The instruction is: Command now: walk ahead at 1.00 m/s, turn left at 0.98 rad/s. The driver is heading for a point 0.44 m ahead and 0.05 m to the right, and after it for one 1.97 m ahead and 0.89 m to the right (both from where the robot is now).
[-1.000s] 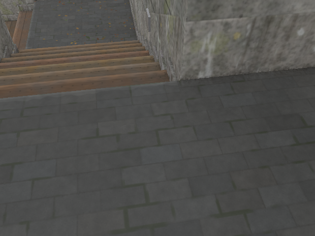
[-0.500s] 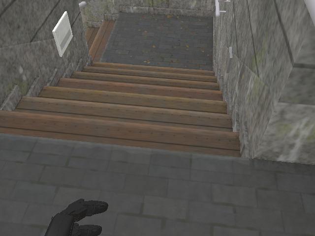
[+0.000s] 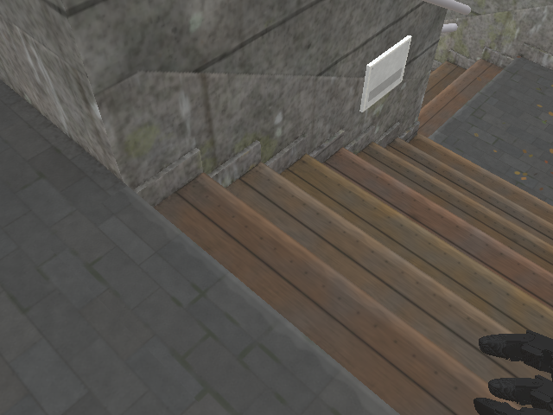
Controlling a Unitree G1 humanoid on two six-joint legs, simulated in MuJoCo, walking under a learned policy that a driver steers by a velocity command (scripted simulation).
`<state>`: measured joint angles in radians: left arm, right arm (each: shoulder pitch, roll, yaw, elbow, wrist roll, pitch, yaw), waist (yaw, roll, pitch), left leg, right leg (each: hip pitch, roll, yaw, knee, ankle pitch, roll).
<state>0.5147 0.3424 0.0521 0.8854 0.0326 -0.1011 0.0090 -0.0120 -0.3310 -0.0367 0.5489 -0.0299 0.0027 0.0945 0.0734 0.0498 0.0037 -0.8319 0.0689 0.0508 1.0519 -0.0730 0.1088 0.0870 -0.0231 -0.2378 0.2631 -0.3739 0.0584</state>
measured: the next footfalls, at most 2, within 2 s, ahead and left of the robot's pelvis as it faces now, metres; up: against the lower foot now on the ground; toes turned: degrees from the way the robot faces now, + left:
left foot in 0.14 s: +0.30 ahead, +0.07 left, +0.00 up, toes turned +12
right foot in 0.48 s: +0.55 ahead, -0.01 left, +0.00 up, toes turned +9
